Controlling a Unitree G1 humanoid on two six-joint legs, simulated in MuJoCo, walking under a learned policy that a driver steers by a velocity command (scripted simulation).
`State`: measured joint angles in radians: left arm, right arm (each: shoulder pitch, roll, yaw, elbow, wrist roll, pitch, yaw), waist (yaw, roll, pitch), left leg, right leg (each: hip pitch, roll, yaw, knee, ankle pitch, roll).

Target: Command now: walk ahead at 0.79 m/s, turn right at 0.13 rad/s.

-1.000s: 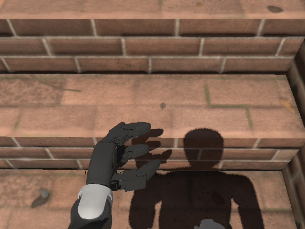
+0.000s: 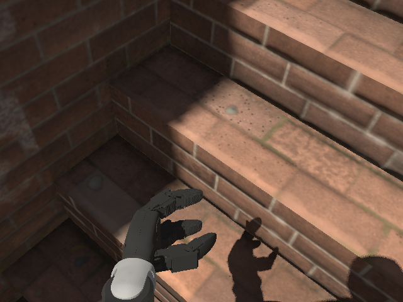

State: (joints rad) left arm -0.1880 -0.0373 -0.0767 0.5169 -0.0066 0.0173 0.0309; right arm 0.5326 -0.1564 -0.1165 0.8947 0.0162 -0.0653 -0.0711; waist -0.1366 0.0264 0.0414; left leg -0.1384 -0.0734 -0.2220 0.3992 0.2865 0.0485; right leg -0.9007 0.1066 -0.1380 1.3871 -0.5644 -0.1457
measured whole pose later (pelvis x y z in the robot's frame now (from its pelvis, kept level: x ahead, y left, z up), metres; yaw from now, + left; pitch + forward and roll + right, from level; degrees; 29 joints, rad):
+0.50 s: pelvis +0.14 +0.06 +0.11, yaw -17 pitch +2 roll +1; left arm 0.28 0.28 0.12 0.69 0.01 0.00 0.11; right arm 0.07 -0.12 0.03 0.51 -0.03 -0.02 -0.08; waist 0.04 -0.05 0.01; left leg -0.47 -0.01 0.04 0.59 -0.17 0.01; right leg -0.58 0.11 0.15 1.43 -0.53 0.04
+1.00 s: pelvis +0.13 +0.07 +0.10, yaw -46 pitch +2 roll +0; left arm 0.22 0.24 0.07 0.61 0.03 0.05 0.07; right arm 0.16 -0.24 -0.03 0.53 -0.07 0.03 -0.03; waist 0.03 0.04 0.00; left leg -0.74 -0.01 -0.01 1.53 -0.17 -0.05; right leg -0.43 0.11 0.15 0.76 -0.36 -0.06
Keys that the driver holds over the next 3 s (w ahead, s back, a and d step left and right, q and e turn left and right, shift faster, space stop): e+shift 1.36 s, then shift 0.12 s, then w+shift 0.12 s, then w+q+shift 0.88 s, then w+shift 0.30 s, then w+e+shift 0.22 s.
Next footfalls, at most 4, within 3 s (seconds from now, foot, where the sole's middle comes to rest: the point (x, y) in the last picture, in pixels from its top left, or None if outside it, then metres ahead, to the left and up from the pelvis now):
0.02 right None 0.13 -0.09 -0.64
0.42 left None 0.30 0.13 -0.64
0.80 right None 0.10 -0.05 -0.64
1.14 left None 0.26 0.06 -0.64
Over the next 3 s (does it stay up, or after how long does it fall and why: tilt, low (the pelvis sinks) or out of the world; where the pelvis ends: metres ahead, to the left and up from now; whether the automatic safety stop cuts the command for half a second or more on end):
stays up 0.63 -0.27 0.55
